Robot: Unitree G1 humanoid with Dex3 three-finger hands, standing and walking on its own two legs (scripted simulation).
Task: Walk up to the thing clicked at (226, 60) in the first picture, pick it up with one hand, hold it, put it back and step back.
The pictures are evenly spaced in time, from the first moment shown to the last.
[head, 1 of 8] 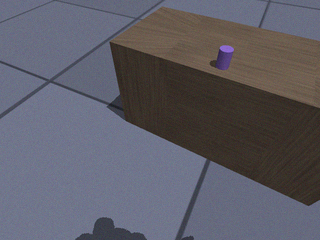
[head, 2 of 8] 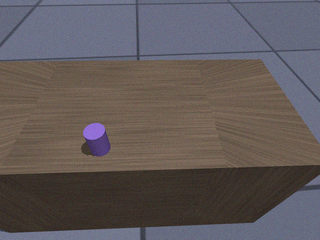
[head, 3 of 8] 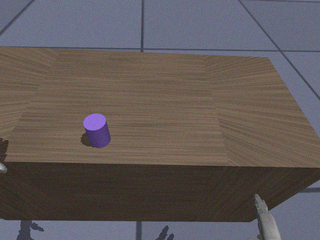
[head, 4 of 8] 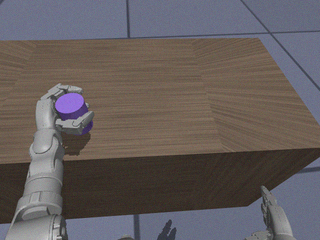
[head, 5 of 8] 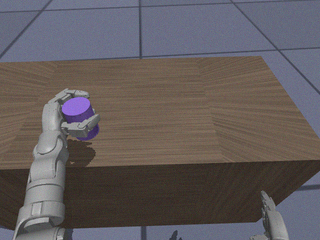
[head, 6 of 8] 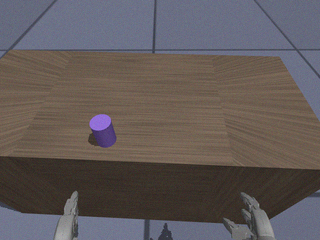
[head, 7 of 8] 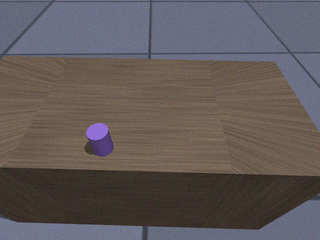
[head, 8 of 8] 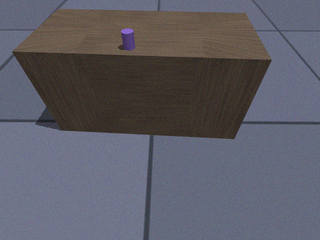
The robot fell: no
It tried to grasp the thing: yes
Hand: left
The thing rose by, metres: 0.24
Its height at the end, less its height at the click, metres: +0.00
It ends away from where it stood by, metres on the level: 0.01
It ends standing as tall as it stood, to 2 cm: yes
